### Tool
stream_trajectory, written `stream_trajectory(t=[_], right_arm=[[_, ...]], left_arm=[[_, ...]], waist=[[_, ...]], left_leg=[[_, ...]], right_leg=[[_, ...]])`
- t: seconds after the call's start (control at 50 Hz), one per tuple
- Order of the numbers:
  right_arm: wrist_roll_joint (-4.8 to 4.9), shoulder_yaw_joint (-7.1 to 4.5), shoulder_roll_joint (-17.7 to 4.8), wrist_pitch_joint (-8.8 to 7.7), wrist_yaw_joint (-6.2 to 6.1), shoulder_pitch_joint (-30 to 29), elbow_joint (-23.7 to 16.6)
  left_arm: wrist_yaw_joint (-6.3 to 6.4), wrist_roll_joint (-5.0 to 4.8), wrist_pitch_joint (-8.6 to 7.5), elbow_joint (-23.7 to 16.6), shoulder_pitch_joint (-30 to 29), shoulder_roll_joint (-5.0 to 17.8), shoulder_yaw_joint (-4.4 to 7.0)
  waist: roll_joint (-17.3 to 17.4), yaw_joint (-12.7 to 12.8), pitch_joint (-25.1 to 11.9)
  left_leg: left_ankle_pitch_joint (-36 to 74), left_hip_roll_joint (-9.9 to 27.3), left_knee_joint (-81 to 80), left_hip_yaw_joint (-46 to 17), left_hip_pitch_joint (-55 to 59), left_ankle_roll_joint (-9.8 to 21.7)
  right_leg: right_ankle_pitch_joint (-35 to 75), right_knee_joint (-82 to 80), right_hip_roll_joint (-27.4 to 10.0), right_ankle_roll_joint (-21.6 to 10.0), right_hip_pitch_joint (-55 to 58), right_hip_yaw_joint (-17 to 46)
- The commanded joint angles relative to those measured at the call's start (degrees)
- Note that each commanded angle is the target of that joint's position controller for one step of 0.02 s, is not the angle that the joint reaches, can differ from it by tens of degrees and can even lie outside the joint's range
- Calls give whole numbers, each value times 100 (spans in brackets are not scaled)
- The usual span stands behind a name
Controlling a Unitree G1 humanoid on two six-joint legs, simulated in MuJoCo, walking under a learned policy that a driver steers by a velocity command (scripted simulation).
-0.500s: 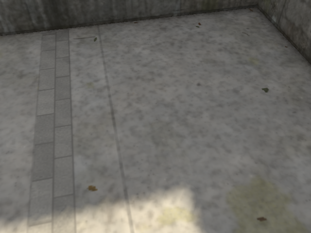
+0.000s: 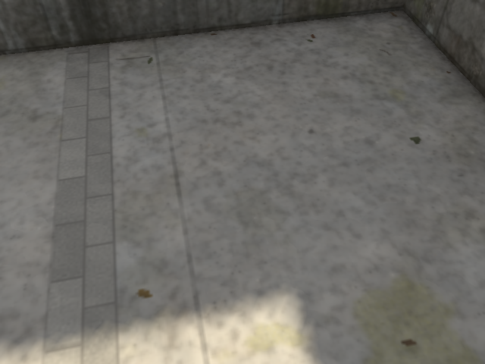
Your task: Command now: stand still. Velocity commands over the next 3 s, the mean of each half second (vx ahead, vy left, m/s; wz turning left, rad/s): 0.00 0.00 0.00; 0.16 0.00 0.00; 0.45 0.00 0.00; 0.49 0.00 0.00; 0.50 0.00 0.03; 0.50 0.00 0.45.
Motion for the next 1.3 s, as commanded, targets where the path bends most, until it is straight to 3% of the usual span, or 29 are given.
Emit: stream_trajectory(t=[0.02,0.66,0.68,0.72,0.74,0.78,0.8,0.84,0.88,0.92,0.96,0.98,1.0,1.02,1.04,1.06,1.08,1.12,1.16,1.24,1.3], right_arm=[[0,-61,-442,-26,-20,295,-27],[8,-53,-242,-42,-55,516,167],[2,-46,-214,-37,-52,544,179],[-17,-90,-288,-13,-30,460,105],[-43,-114,-299,-5,-2,390,35],[-124,-95,-148,-49,78,25,-221],[-180,-86,-100,-109,113,-132,-357],[-168,-142,-240,-245,165,-381,-603],[-114,-205,-349,-367,234,-463,-780],[-34,-256,-348,-443,289,-333,-859],[20,-330,-271,-465,297,746,-526],[0,-443,-487,-491,246,1508,-289],[-72,-597,-1112,-511,175,2344,-200],[-42,-604,-1150,-408,191,2623,-9],[-68,-516,-893,-364,183,1794,-238],[-62,-474,-780,-397,209,1189,-467],[-60,-438,-732,-446,214,888,-576],[-44,-329,-496,-550,192,922,-525],[-26,-283,-472,-613,164,1295,-367],[-46,-202,-461,-635,145,1691,-251],[-41,-157,-437,-659,119,1762,-239]], left_arm=[[18,1,-26,-11,415,432,59],[42,2,-65,106,693,224,39],[39,11,-64,123,758,205,35],[28,28,-34,111,835,398,124],[15,28,-10,79,887,515,180],[2,12,2,100,1259,694,275],[-3,23,-23,102,1298,732,315],[-28,87,-115,75,1332,758,362],[-46,105,-212,44,1299,774,395],[-58,69,-284,-27,1128,808,419],[-82,8,-325,-154,721,815,415],[-122,27,-396,-222,643,694,369],[-191,-8,-456,-484,566,212,232],[-242,118,-449,-596,527,481,315],[-283,193,-412,-641,305,537,343],[-343,174,-437,-666,160,392,307],[-379,129,-457,-656,162,296,301],[-417,164,-380,-628,274,329,336],[-434,147,-295,-698,124,412,383],[-453,117,-227,-1124,-992,373,366],[-468,56,-237,-1425,-1781,266,292]], waist=[[-23,0,313],[-36,7,353],[-42,24,244],[-214,76,396],[-425,137,556],[-812,363,1050],[-887,396,1299],[-722,409,1374],[-604,328,1218],[-613,146,1018],[-406,-439,704],[76,-756,347],[1575,-1003,-108],[1672,-860,-51],[686,-405,520],[204,-231,750],[58,-48,727],[178,113,544],[307,131,473],[400,-25,630],[466,-139,759]], left_leg=[[325,596,-311,-611,277,167],[517,602,-231,-580,262,143],[120,547,-246,-555,300,148],[-1037,264,92,-355,19,219],[-1679,80,435,-192,-341,264],[-1852,-129,1352,209,-1397,249],[-1563,64,1745,338,-1694,245],[-1575,313,2201,237,-2245,273],[-1591,419,2039,195,-2369,290],[-1228,312,1455,342,-1634,304],[-627,-121,537,647,495,315],[-735,86,264,188,1740,366],[-2360,1643,-917,-2244,2559,788],[-2882,2295,-1556,-3865,2304,1170],[-3171,2232,-1480,-3404,1618,1104],[-2538,2043,-1529,-2823,1061,1039],[-1778,1796,-1599,-2240,794,943],[-500,1447,-1594,-1426,766,817],[763,1312,-1482,-961,1029,788],[2153,1183,-1466,-474,1093,807],[2687,1068,-1489,-220,959,759]], right_leg=[[631,-496,-678,-181,-709,546],[887,-456,-703,-171,-629,507],[403,-536,-665,-192,-594,508],[-1124,-627,-595,-358,-734,645],[-2041,-750,-699,-524,-806,924],[-3271,-1338,-1372,-957,-655,1893],[-3245,-1500,-1738,-1156,-672,2256],[-2485,-1536,-1970,-1343,-351,2434],[-1558,-1349,-1910,-1296,54,2124],[-811,-1114,-1710,-1124,-139,1657],[-22,-382,-1250,-818,-1257,962],[515,659,-879,-630,-1906,474],[-333,2705,-98,-277,-2880,-425],[-1514,3965,95,-287,-3482,-329],[-1034,4587,-387,-383,-3681,-78],[-418,4584,-587,-400,-3591,-9],[-21,4402,-725,-373,-3353,-13],[260,4165,-785,-253,-3107,-167],[402,4066,-721,-180,-3320,-365],[800,3326,-641,-54,-3760,-678],[1214,2124,-465,-65,-3372,-905]])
